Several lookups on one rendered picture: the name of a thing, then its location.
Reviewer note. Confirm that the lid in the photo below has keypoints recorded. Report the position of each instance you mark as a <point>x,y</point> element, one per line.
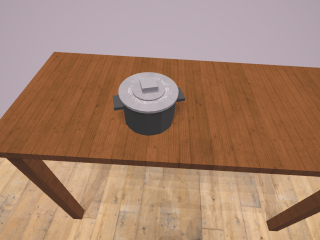
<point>148,102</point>

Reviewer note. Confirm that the knob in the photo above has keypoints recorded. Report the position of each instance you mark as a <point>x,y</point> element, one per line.
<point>148,84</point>

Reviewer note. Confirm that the pot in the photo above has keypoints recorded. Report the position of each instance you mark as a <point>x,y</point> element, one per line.
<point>148,123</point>

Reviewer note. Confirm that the table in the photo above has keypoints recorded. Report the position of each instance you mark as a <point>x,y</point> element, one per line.
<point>236,117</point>

